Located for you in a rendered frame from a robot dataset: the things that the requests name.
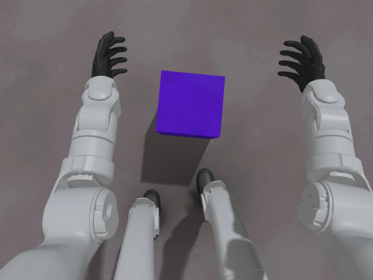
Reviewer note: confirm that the right robot shin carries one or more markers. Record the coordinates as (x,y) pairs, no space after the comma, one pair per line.
(216,184)

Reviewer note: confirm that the right robot forearm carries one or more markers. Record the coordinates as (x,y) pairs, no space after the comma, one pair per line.
(329,140)

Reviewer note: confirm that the carton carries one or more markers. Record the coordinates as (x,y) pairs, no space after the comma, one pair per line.
(190,105)

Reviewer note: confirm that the left robot forearm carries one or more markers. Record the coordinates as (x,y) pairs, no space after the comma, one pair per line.
(89,163)

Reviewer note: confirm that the left robot upper arm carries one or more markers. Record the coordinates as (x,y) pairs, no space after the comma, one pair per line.
(76,222)

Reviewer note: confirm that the right robot hand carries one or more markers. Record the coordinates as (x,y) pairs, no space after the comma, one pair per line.
(310,68)

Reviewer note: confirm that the left robot hand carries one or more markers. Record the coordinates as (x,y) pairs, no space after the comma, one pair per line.
(102,63)

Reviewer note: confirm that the right robot foot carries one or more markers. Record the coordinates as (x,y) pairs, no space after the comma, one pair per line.
(204,177)

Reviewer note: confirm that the right robot upper arm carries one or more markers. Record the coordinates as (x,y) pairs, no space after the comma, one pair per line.
(341,218)

